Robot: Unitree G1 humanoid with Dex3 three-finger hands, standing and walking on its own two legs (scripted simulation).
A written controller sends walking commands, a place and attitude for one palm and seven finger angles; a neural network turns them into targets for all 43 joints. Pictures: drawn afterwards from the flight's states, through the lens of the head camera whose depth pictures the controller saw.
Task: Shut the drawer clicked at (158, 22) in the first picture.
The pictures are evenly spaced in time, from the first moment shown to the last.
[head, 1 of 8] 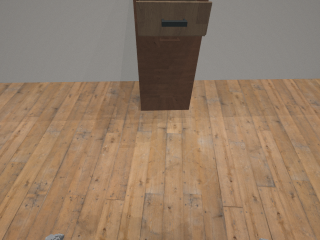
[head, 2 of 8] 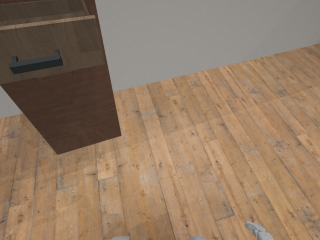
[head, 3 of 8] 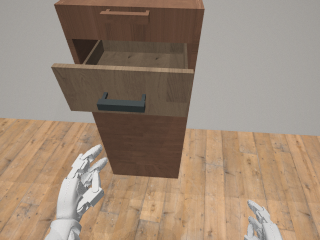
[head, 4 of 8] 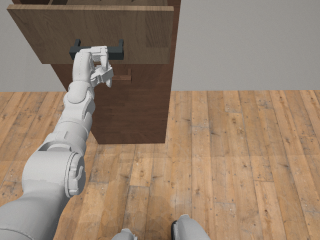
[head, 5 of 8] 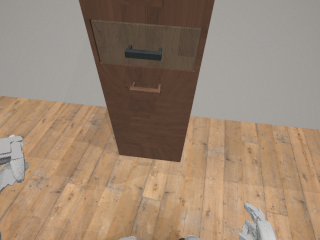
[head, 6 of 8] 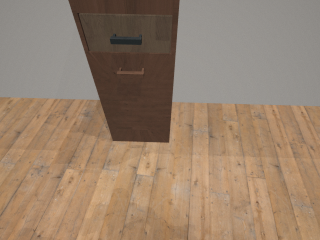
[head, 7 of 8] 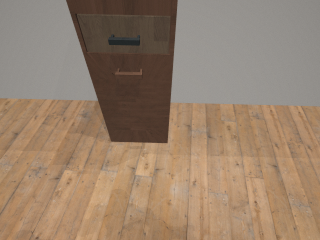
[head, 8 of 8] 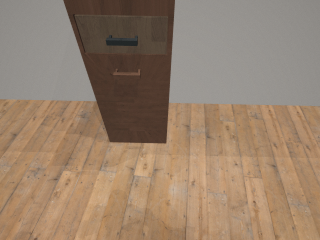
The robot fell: no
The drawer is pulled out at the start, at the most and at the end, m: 0.17 0.17 0.00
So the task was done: yes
